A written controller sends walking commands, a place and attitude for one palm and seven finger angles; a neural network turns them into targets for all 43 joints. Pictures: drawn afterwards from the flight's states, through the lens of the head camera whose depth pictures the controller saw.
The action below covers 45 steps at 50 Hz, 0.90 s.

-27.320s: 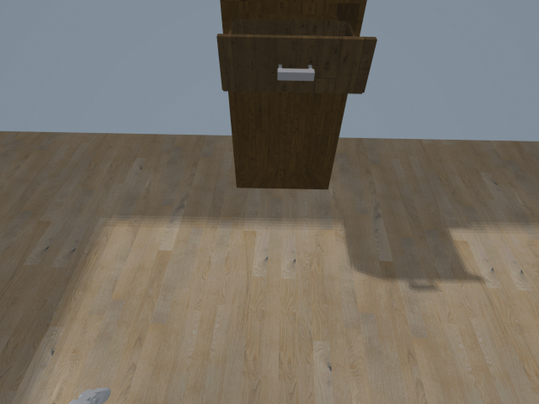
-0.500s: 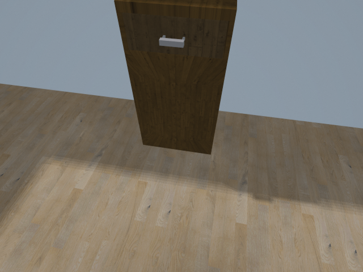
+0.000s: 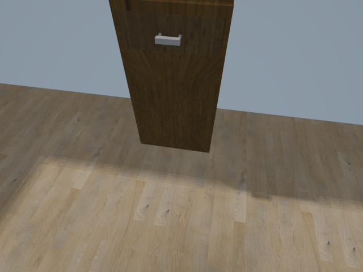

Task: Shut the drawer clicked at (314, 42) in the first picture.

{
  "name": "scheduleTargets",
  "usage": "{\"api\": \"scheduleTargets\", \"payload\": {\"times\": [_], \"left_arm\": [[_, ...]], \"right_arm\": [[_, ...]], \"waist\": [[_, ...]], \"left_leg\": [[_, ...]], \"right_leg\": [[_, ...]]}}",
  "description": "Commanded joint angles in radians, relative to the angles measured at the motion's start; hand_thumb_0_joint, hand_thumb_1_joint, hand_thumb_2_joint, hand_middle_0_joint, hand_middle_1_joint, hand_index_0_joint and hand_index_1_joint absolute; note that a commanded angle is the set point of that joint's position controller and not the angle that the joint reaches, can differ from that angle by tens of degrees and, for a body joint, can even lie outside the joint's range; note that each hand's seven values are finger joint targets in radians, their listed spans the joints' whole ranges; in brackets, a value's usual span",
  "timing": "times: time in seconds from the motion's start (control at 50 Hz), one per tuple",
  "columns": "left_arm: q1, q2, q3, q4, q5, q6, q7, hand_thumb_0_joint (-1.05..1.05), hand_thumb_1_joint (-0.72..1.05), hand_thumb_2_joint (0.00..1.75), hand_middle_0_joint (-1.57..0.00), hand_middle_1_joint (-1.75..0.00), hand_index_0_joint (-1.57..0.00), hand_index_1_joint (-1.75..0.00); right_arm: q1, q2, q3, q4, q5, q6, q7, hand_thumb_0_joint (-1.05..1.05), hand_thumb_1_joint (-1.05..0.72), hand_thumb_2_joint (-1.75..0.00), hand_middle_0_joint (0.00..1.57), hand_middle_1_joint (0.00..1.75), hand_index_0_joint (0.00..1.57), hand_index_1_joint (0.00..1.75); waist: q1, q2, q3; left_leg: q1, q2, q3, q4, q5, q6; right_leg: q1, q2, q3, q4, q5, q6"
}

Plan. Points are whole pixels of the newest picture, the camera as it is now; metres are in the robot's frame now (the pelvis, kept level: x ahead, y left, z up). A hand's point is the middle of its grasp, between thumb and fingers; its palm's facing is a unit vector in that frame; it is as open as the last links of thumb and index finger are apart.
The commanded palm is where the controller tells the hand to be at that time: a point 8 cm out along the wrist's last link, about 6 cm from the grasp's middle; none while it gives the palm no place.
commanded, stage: look to check the result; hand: left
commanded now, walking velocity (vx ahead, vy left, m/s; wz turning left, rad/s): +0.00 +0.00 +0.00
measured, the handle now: (168, 38) +0.97 +0.11 +0.04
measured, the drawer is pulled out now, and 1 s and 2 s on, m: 0.00 0.00 0.00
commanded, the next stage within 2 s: stand and wait in 0.20 s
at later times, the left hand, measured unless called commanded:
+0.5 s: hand out of the picture +0.03 +0.18 -0.17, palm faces +0.04 -0.98 -0.21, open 7.4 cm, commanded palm none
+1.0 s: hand out of the picture +0.05 +0.20 -0.17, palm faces +0.03 -0.97 -0.24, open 7.4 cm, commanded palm none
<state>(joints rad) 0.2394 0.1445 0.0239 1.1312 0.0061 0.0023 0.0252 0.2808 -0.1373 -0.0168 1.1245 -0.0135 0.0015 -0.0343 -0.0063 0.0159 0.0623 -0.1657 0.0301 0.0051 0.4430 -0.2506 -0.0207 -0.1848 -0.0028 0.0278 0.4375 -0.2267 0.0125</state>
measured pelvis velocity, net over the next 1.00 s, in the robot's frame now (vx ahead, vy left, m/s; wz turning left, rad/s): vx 0.00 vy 0.00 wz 0.00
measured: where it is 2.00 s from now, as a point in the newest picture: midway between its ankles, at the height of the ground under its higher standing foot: outside the picture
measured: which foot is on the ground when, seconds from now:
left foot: down 0.00-1.00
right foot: down 0.00-1.00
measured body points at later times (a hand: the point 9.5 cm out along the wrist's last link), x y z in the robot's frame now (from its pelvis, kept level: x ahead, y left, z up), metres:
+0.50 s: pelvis +0.00 +0.00 +0.00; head +0.02 +0.00 +0.45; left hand +0.03 +0.23 -0.16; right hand +0.01 -0.23 -0.16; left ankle -0.01 +0.13 -0.74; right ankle +0.01 -0.13 -0.74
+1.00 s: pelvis +0.00 +0.00 +0.00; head +0.02 +0.00 +0.45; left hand +0.04 +0.25 -0.15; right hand +0.03 -0.25 -0.15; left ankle -0.01 +0.13 -0.74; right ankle +0.01 -0.13 -0.74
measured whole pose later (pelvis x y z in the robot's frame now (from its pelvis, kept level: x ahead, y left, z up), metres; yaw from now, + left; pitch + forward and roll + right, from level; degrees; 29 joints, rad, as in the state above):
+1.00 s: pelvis +0.00 +0.00 +0.00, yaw +0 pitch -2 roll +0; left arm 0.17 0.22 0.03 1.13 0.01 -0.01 0.01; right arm 0.21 -0.21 -0.02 1.13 -0.02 0.00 -0.03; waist -0.01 0.01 0.06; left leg -0.14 0.03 0.00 0.40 -0.23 -0.02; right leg -0.16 0.00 0.02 0.39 -0.21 0.01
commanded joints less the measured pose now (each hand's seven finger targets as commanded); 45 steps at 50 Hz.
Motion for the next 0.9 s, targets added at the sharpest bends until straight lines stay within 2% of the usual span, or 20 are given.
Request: {"api": "scheduleTargets", "payload": {"times": [0.0, 0.08, 0.14, 0.26, 0.32, 0.38, 0.46, 0.52, 0.6, 0.8, 0.88], "left_arm": [[0.047, 0.114, 0.02, -0.029, 0.003, -0.017, 0.009, 0.0, 0.9, 0.9, -0.2, -0.3, -0.2, -0.3], [0.04, 0.121, 0.02, -0.029, 0.004, -0.017, 0.009, 0.0, 0.9, 0.9, -0.2, -0.3, -0.2, -0.3], [0.039, 0.126, 0.022, -0.029, 0.003, -0.02, 0.008, 0.0, 0.9, 0.9, -0.2, -0.3, -0.2, -0.3], [0.032, 0.138, 0.024, -0.032, 0.004, -0.023, 0.008, 0.0, 0.9, 0.9, -0.2, -0.3, -0.2, -0.3], [0.023, 0.14, 0.025, -0.032, 0.003, -0.021, 0.006, 0.0, 0.9, 0.9, -0.2, -0.3, -0.2, -0.3], [0.017, 0.15, 0.026, -0.033, 0.003, -0.024, 0.006, 0.0, 0.9, 0.9, -0.2, -0.3, -0.2, -0.3], [0.009, 0.161, 0.027, -0.036, 0.004, -0.025, 0.005, 0.0, 0.9, 0.9, -0.2, -0.3, -0.2, -0.3], [0.0, 0.162, 0.027, -0.035, 0.003, -0.022, 0.003, 0.0, 0.9, 0.9, -0.2, -0.3, -0.2, -0.3], [-0.011, 0.177, 0.03, -0.039, 0.003, -0.025, 0.002, 0.0, 0.9, 0.9, -0.2, -0.3, -0.2, -0.3], [-0.036, 0.202, 0.032, -0.043, 0.004, -0.025, -0.001, 0.0, 0.9, 0.9, -0.2, -0.3, -0.2, -0.3], [-0.046, 0.214, 0.033, -0.045, 0.004, -0.027, -0.002, 0.0, 0.9, 0.9, -0.2, -0.3, -0.2, -0.3]], "right_arm": [[0.07, -0.095, -0.02, -0.018, -0.001, -0.011, -0.008, 0.0, -0.9, -0.9, 0.2, 0.3, 0.2, 0.3], [0.065, -0.101, -0.022, -0.018, -0.002, -0.008, -0.006, 0.0, -0.9, -0.9, 0.2, 0.3, 0.2, 0.3], [0.061, -0.109, -0.024, -0.019, -0.002, -0.011, -0.007, 0.0, -0.9, -0.9, 0.2, 0.3, 0.2, 0.3], [0.049, -0.124, -0.028, -0.022, -0.001, -0.012, -0.008, 0.0, -0.9, -0.9, 0.2, 0.3, 0.2, 0.3], [0.04, -0.127, -0.026, -0.021, -0.003, -0.011, -0.008, 0.0, -0.9, -0.9, 0.2, 0.3, 0.2, 0.3], [0.036, -0.135, -0.029, -0.021, -0.002, -0.012, -0.007, 0.0, -0.9, -0.9, 0.2, 0.3, 0.2, 0.3], [0.023, -0.152, -0.031, -0.025, -0.001, -0.014, -0.007, 0.0, -0.9, -0.9, 0.2, 0.3, 0.2, 0.3], [0.012, -0.152, -0.029, -0.023, -0.003, -0.015, -0.007, 0.0, -0.9, -0.9, 0.2, 0.3, 0.2, 0.3], [0.007, -0.168, -0.03, -0.026, -0.002, -0.017, -0.007, 0.0, -0.9, -0.9, 0.2, 0.3, 0.2, 0.3], [-0.024, -0.195, -0.032, -0.028, -0.003, -0.017, -0.004, 0.0, -0.9, -0.9, 0.2, 0.3, 0.2, 0.3], [-0.031, -0.206, -0.034, -0.031, -0.003, -0.018, -0.002, 0.0, -0.9, -0.9, 0.2, 0.3, 0.2, 0.3]], "waist": [[-0.003, -0.014, 0.001], [-0.005, -0.02, 0.02], [-0.005, -0.013, -0.009], [-0.005, -0.023, -0.011], [-0.006, -0.005, 0.008], [-0.007, -0.023, -0.006], [-0.005, -0.006, -0.017], [-0.003, 0.008, -0.003], [-0.005, -0.021, -0.027], [-0.004, -0.005, -0.016], [-0.005, -0.026, -0.025]], "left_leg": [[-0.003, 0.061, -0.044, -0.078, 0.148, 0.042], [-0.012, 0.06, -0.046, -0.084, 0.115, 0.04], [0.006, 0.059, -0.045, -0.077, 0.136, 0.041], [0.014, 0.063, -0.045, -0.076, 0.155, 0.04], [0.003, 0.063, -0.045, -0.085, 0.129, 0.038], [0.013, 0.064, -0.045, -0.082, 0.147, 0.039], [0.021, 0.068, -0.047, -0.082, 0.168, 0.039], [0.011, 0.069, -0.051, -0.096, 0.149, 0.04], [0.024, 0.072, -0.054, -0.093, 0.174, 0.04], [0.023, 0.073, -0.055, -0.108, 0.151, 0.038], [0.028, 0.074, -0.058, -0.108, 0.155, 0.039]], "right_leg": [[-0.029, -0.075, 0.042, -0.085, 0.102, -0.04], [-0.043, -0.072, 0.047, -0.1, 0.054, -0.042], [-0.029, -0.074, 0.05, -0.097, 0.084, -0.043], [-0.026, -0.076, 0.047, -0.095, 0.118, -0.045], [-0.033, -0.075, 0.051, -0.105, 0.087, -0.043], [-0.022, -0.08, 0.05, -0.103, 0.115, -0.044], [-0.014, -0.079, 0.048, -0.098, 0.136, -0.045], [-0.018, -0.08, 0.047, -0.103, 0.107, -0.043], [0.0, -0.082, 0.046, -0.099, 0.143, -0.043], [-0.006, -0.083, 0.053, -0.113, 0.116, -0.043], [-0.001, -0.085, 0.054, -0.117, 0.119, -0.043]]}}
